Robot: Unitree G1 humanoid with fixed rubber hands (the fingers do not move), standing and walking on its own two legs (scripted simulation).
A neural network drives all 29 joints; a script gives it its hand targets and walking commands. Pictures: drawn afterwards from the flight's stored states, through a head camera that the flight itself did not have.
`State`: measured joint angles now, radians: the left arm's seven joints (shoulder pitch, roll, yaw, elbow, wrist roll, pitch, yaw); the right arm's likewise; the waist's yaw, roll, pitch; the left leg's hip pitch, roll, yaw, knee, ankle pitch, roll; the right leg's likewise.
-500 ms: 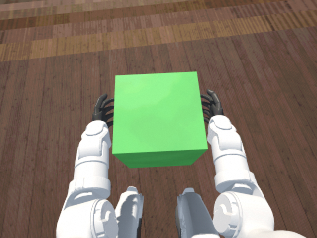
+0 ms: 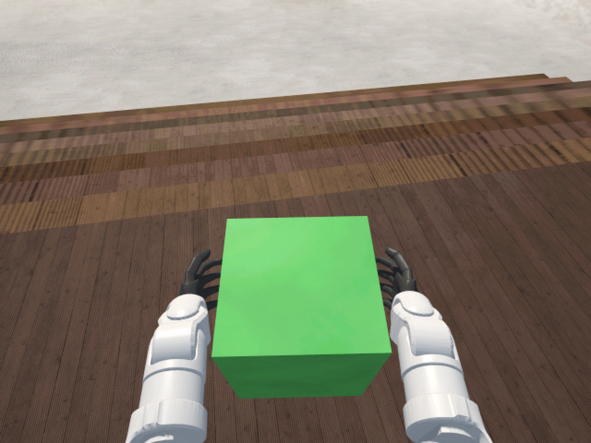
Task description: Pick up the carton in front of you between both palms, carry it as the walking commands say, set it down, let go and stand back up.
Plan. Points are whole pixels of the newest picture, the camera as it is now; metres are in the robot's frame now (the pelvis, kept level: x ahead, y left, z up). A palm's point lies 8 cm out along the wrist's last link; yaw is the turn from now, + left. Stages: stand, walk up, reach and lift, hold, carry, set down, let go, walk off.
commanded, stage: reach and lift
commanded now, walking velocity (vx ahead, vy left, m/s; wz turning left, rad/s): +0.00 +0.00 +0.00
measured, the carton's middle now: (298, 313) +0.32 +0.00 -0.06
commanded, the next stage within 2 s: hold in 1.12 s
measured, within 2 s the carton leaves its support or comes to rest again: neither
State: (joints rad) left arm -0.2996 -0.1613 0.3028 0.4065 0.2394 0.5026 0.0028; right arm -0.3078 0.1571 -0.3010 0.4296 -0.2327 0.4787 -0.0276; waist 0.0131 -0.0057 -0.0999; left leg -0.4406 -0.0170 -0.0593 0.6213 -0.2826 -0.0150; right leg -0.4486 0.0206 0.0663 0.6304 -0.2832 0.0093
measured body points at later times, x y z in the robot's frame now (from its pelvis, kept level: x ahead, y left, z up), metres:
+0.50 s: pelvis -0.01 +0.00 +0.01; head -0.02 +0.00 +0.46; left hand +0.31 +0.15 +0.03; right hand +0.31 -0.15 +0.03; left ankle +0.02 +0.13 -0.72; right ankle +0.02 -0.12 -0.72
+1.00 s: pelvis +0.01 +0.00 +0.02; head -0.02 +0.00 +0.47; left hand +0.31 +0.15 +0.04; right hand +0.31 -0.15 +0.05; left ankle +0.02 +0.13 -0.72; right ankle +0.02 -0.12 -0.72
